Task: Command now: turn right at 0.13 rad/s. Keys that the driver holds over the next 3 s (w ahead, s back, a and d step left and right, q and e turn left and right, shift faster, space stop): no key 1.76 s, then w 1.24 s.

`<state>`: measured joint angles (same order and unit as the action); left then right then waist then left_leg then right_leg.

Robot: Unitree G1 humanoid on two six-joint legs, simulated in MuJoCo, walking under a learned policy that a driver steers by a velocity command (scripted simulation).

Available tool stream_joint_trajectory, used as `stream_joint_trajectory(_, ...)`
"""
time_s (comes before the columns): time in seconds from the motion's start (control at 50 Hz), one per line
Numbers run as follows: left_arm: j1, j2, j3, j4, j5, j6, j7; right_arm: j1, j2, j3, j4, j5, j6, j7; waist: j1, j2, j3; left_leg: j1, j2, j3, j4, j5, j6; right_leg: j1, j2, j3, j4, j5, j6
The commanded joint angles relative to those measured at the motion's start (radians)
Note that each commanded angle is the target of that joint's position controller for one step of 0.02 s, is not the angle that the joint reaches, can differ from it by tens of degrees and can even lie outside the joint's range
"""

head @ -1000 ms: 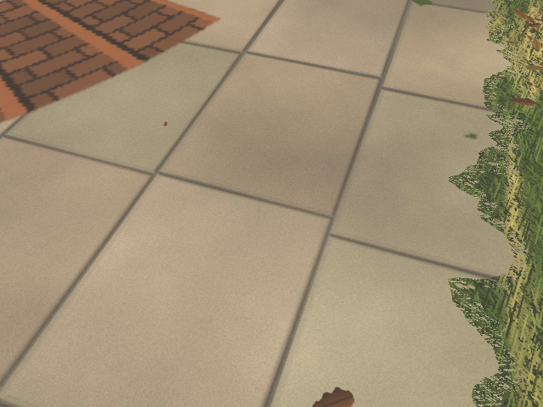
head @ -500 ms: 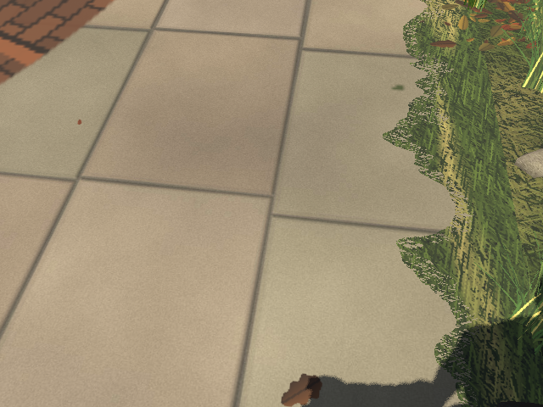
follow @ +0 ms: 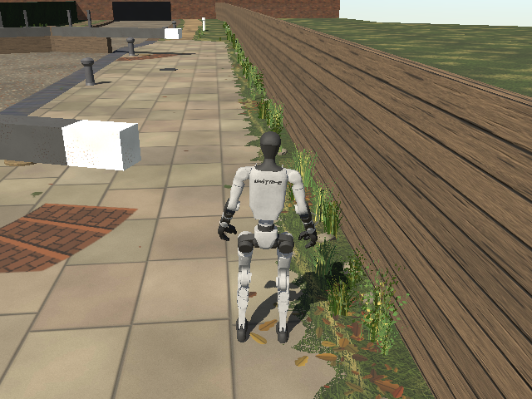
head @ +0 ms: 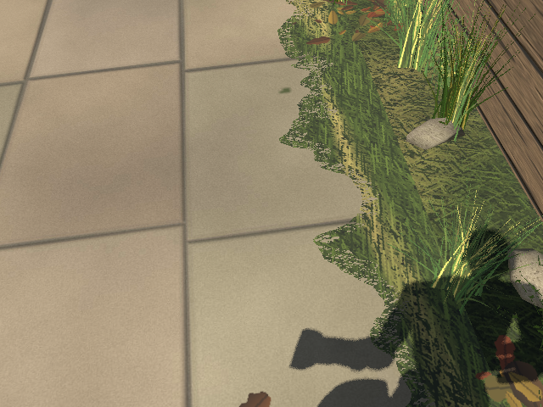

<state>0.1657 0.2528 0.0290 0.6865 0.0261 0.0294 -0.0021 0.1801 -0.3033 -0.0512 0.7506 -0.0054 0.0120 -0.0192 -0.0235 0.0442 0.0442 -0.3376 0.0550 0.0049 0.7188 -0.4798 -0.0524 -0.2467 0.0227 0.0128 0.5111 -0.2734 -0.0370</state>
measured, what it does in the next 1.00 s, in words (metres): steps on the spot: left foot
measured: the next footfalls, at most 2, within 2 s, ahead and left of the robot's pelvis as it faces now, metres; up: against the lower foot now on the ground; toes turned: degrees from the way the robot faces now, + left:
left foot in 0.22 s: +0.03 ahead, +0.15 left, +0.00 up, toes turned +0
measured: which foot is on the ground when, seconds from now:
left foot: up 0.00-0.20, down 0.22-1.00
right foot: down 0.00-1.00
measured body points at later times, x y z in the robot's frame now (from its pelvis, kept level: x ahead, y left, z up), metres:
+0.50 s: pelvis +0.00 +0.01 +0.00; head +0.01 +0.01 +0.45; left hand +0.12 +0.27 -0.12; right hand +0.10 -0.26 -0.13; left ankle -0.01 +0.15 -0.74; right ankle +0.00 -0.10 -0.74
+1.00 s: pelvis +0.00 +0.01 +0.00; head +0.01 +0.01 +0.45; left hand +0.06 +0.27 -0.14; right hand +0.05 -0.25 -0.14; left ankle -0.01 +0.15 -0.74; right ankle +0.00 -0.10 -0.74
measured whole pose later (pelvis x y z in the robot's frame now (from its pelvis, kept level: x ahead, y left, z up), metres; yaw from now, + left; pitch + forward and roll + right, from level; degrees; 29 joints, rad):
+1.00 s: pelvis +0.00 +0.01 +0.00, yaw +0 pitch -2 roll +0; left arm 0.19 0.23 0.03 1.04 0.00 0.01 0.03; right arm 0.21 -0.24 -0.02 1.04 0.00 -0.01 -0.04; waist 0.00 0.00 0.05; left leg -0.17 0.02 -0.01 0.48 -0.28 -0.02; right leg -0.19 0.01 0.02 0.49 -0.27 -0.01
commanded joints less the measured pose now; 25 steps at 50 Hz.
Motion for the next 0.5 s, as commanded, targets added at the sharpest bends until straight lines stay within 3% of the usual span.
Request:
stream_joint_trajectory(0.02,-0.048,0.156,0.037,-0.051,-0.006,-0.045,0.004,-0.02,-0.117,-0.037,-0.051,-0.003,0.0,-0.016,0.021,-0.207,-0.069,-0.111,0.022,-0.061,0.145,-0.02,-0.029,0.106,-0.263,0.26,-0.195,0.365,-0.176)
stream_joint_trajectory(0.08,-0.061,0.129,0.028,-0.029,-0.011,-0.045,0.008,0.016,-0.071,-0.025,-0.023,0.005,0.0,-0.011,0.005,-0.175,-0.095,-0.024,0.015,-0.045,0.097,0.038,-0.045,0.094,-0.218,0.178,-0.154,0.522,-0.166)
stream_joint_trajectory(0.14,-0.055,0.125,0.028,-0.009,-0.014,-0.036,0.009,-0.012,-0.057,-0.015,-0.017,0.011,-0.002,-0.01,0.029,-0.172,-0.104,0.031,0.003,-0.025,-0.056,0.083,-0.043,0.121,-0.214,0.189,-0.131,0.518,-0.175)
stream_joint_trajectory(0.18,-0.068,0.115,0.024,0.007,-0.024,-0.031,0.009,0.016,-0.052,-0.011,0.002,0.009,-0.004,-0.008,0.004,-0.157,-0.102,0.123,-0.008,-0.011,-0.256,0.245,-0.028,0.103,-0.197,0.188,-0.117,0.439,-0.151)
stream_joint_trajectory(0.2,-0.048,0.109,0.022,0.02,-0.027,-0.034,0.007,0.023,-0.066,-0.01,0.008,-0.002,-0.007,-0.008,0.0,-0.132,-0.101,0.196,0.003,-0.031,-0.336,0.399,-0.013,0.073,-0.178,0.185,-0.123,0.35,-0.114)
stream_joint_trajectory(0.22,-0.019,0.098,0.019,0.031,-0.015,-0.042,0.004,0.026,-0.109,-0.015,0.006,-0.011,-0.008,-0.011,0.019,-0.082,-0.108,0.259,0.053,-0.084,-0.331,0.557,0.007,0.037,-0.143,0.169,-0.115,0.231,-0.07)
stream_joint_trajectory(0.24,0.014,0.112,0.025,0.039,-0.005,-0.048,-0.003,0.022,-0.167,-0.029,0.013,-0.004,-0.006,-0.012,0.061,0.007,-0.092,0.25,0.066,-0.073,-0.272,0.557,0.041,0.013,-0.087,0.123,-0.122,0.132,-0.04)
stream_joint_trajectory(0.26,-0.012,0.109,0.023,0.044,-0.006,-0.047,-0.002,0.008,-0.139,-0.029,0.024,0.004,-0.008,-0.005,0.041,0.034,-0.078,0.177,0.043,-0.063,-0.271,0.419,0.065,0.049,-0.052,0.08,-0.115,0.091,-0.012)
stream_joint_trajectory(0.28,-0.049,0.117,0.025,0.047,-0.009,-0.044,0.001,0.0,-0.101,-0.019,0.025,-0.001,-0.013,0.0,0.022,0.011,-0.057,0.15,0.032,-0.063,-0.291,0.374,0.062,0.058,-0.047,0.07,-0.093,0.086,-0.002)
stream_joint_trajectory(0.32,-0.061,0.103,0.025,0.053,-0.016,-0.033,0.011,-0.007,-0.082,-0.012,0.04,-0.009,-0.024,-0.001,0.023,0.019,-0.049,0.142,0.025,-0.06,-0.304,0.392,0.043,0.058,-0.052,0.071,-0.081,0.138,-0.008)
stream_joint_trajectory(0.5,-0.022,0.102,0.032,0.138,-0.019,-0.024,0.022,0.015,-0.077,-0.001,0.108,-0.003,-0.032,-0.014,0.018,-0.038,-0.034,0.147,0.007,-0.047,-0.3,0.359,0.041,0.061,-0.049,0.062,-0.086,0.164,0.005)
Over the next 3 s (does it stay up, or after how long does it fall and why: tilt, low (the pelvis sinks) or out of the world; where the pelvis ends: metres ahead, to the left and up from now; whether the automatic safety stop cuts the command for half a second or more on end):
stays up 0.55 0.06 -0.01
